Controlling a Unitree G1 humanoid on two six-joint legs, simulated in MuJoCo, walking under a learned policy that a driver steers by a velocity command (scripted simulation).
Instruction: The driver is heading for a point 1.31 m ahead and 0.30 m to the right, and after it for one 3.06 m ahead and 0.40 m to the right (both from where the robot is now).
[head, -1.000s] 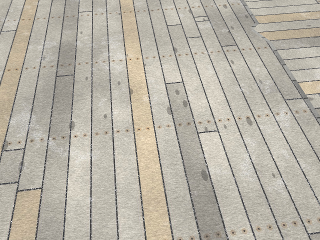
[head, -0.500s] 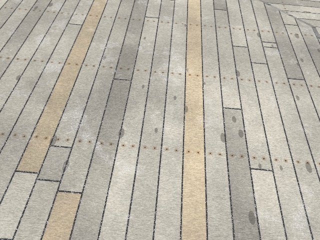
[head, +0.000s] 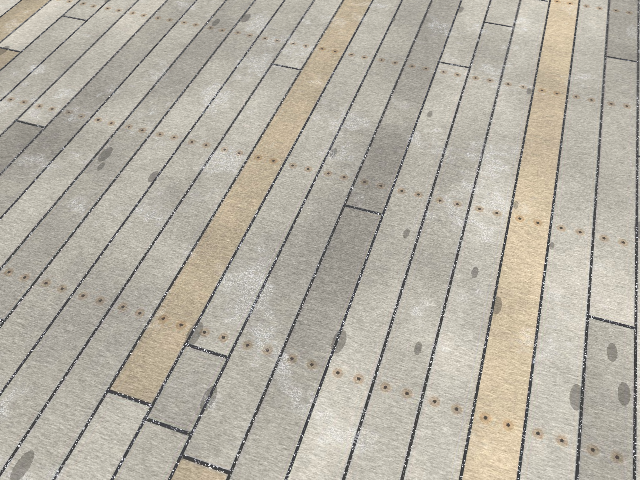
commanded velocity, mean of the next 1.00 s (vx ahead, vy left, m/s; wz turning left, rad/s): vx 0.50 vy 0.00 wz -0.35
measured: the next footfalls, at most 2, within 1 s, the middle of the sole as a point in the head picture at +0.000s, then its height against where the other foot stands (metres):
left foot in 0.34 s outside the picture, level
right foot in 0.88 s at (416, 434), level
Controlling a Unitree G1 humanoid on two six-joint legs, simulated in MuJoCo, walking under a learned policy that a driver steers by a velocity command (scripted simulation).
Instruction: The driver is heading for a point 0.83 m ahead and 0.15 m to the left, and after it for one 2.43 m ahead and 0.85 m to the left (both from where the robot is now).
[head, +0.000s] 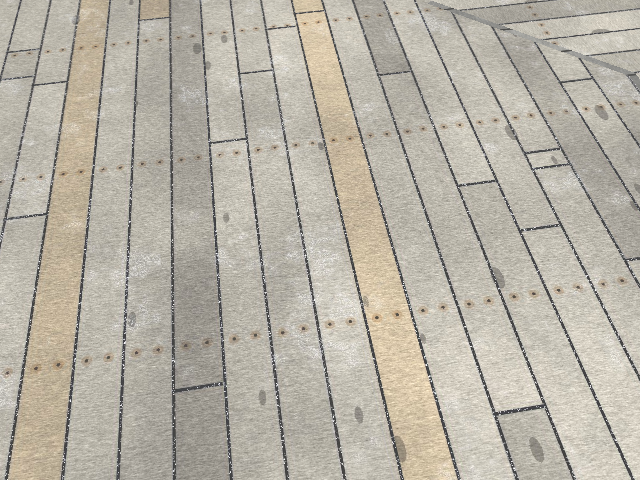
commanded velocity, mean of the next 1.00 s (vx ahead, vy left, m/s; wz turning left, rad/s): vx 0.50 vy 0.00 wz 0.23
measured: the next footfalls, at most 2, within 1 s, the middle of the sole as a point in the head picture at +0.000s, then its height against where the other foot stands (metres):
left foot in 0.44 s outside the picture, level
right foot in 0.92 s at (351, 350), level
